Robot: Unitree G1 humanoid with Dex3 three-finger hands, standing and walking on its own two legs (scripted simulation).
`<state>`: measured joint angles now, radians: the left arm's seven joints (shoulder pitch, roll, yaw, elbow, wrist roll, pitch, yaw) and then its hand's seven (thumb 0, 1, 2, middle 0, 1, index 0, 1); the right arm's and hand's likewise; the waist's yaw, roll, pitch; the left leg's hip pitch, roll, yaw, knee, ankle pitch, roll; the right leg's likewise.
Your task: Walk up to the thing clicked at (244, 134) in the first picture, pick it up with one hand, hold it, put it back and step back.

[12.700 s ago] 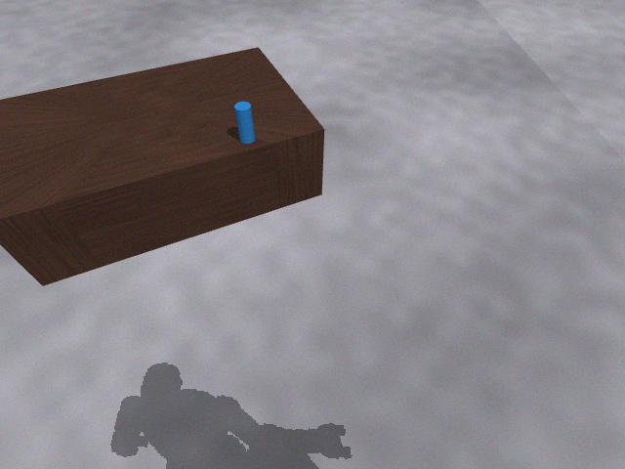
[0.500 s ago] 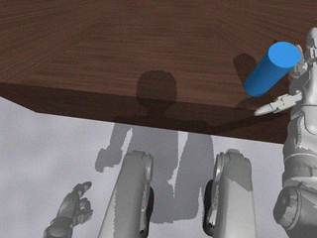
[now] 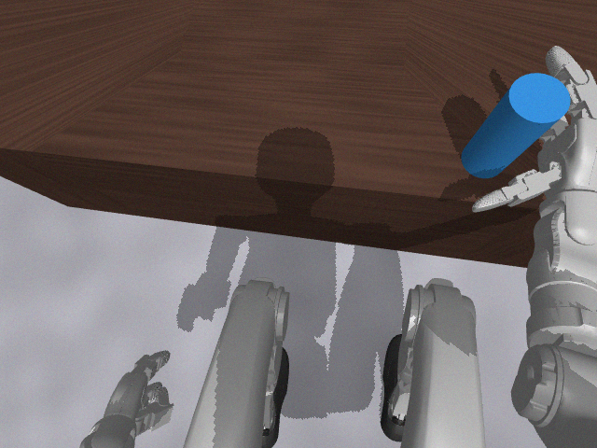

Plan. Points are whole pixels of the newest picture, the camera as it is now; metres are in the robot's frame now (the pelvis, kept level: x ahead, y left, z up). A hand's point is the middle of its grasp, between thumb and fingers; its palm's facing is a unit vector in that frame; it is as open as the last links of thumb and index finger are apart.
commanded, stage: close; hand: right
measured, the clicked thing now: (506, 133) +0.48 -0.23 -0.01
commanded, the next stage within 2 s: settle in 0.38 s
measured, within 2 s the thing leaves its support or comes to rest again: leaves its support in 0.70 s
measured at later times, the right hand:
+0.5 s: hand (526, 135) +0.47 -0.24 +0.00, palm faces +0.14 +0.99 -0.02, open 9.1 cm
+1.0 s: hand (553, 100) +0.48 -0.24 +0.06, palm faces +0.16 +0.99 -0.02, open 9.6 cm
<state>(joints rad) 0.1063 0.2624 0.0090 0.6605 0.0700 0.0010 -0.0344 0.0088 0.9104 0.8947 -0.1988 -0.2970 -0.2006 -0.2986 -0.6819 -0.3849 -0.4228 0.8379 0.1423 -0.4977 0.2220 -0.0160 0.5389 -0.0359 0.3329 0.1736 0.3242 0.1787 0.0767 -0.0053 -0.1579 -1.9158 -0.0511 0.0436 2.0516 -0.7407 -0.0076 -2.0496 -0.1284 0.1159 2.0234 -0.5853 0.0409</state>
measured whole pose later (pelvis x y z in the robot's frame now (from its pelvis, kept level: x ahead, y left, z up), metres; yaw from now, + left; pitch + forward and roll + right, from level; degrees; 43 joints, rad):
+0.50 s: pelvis +0.00 +0.00 -0.01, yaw +0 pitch +34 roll +5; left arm 0.11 0.26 0.00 0.66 0.07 0.00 -0.03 0.01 0.91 0.89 -0.19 -0.29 -0.19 -0.29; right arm -0.73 -0.43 -0.44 0.89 0.13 -0.49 0.23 -0.01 0.23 -0.55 0.98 0.82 0.97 0.82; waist 0.09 0.00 -0.16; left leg -1.93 -0.05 0.05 2.07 -0.74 -0.01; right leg -2.07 -0.13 0.12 2.04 -0.58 0.04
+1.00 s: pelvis +0.01 +0.00 +0.04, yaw +0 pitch +35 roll +4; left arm 0.14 0.26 0.02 0.65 0.03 0.01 0.00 0.01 0.91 0.89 -0.20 -0.29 -0.20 -0.29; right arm -0.70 -0.42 -0.42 0.80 0.14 -0.39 0.20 0.00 0.52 -0.97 0.92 1.23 0.91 1.23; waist 0.08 -0.03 -0.18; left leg -1.80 -0.05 0.05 1.92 -0.72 -0.01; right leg -1.93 -0.13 0.11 1.90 -0.58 0.04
